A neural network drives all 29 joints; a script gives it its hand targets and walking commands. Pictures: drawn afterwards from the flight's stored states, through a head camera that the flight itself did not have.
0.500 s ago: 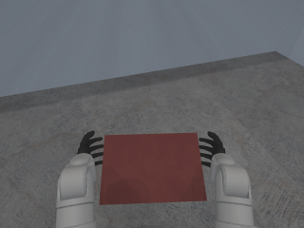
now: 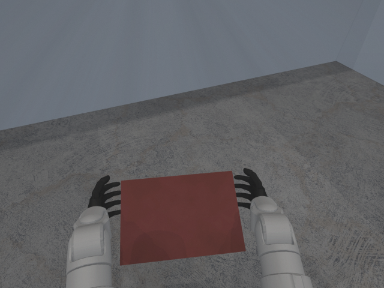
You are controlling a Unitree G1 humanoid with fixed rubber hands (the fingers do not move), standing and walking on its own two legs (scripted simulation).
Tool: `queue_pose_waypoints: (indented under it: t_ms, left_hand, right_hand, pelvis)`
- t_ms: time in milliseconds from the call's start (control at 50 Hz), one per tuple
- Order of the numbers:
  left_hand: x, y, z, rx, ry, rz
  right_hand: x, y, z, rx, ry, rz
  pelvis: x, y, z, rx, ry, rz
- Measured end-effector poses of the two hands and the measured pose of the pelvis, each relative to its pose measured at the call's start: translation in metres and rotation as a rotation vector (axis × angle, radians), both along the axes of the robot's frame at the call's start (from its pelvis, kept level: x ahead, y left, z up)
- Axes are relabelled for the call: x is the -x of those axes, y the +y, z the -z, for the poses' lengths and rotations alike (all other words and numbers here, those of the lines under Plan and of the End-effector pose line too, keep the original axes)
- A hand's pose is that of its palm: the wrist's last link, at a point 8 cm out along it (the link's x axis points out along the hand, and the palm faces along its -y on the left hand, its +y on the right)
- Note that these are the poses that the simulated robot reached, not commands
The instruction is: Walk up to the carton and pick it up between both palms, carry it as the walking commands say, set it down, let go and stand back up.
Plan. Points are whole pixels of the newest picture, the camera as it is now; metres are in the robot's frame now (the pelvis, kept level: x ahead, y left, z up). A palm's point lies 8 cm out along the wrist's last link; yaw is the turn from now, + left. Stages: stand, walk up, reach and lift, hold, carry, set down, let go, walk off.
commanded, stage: hold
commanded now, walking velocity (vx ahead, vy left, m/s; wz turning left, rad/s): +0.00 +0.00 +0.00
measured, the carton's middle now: (180, 217) +0.30 +0.07 -0.06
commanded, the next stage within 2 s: set down in 0.70 s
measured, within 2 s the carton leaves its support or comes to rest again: neither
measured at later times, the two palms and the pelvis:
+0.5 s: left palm (96, 198) +0.27 +0.24 +0.04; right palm (254, 193) +0.31 -0.10 +0.06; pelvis +0.00 +0.06 +0.01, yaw -4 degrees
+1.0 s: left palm (102, 210) +0.26 +0.23 +0.01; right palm (251, 199) +0.32 -0.10 +0.01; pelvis +0.01 +0.01 +0.00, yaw -1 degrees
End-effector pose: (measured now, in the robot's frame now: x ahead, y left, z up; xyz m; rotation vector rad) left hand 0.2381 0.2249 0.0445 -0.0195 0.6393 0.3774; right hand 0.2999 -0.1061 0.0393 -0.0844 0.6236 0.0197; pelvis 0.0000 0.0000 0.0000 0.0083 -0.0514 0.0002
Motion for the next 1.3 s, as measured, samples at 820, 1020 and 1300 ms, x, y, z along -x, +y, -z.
queue_pose_waypoints:
  t_ms: [820,1020,1300]
  left_hand:
    - [-0.032,0.005,0.007,0.037,0.041,0.059]
    - [-0.022,0.009,0.036,0.040,0.069,0.022]
    - [-0.032,0.015,0.074,0.026,0.080,0.028]
  right_hand:
    - [-0.015,-0.002,0.000,-0.002,0.019,0.027]
    - [-0.024,0.006,0.030,0.018,0.057,-0.002]
    - [-0.027,0.011,0.074,0.005,0.080,0.011]
  pelvis:
    - [-0.006,0.026,-0.004,-0.008,-0.020,0.048]
    - [-0.011,0.012,0.000,-0.003,0.035,0.012]
    - [-0.003,0.012,0.011,0.000,0.191,0.015]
